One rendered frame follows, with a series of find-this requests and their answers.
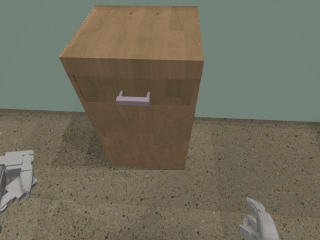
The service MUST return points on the cabinet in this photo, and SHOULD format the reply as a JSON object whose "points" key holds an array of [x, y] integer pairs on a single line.
{"points": [[139, 41]]}

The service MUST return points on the handle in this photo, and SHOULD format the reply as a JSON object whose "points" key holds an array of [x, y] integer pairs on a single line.
{"points": [[133, 101]]}

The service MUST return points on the robot left hand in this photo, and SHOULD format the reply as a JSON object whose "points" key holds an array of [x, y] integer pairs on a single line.
{"points": [[17, 168]]}

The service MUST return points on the robot right hand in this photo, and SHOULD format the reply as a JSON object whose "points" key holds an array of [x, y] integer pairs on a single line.
{"points": [[261, 227]]}

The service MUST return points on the drawer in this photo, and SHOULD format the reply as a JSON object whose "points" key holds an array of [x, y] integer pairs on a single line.
{"points": [[163, 91]]}

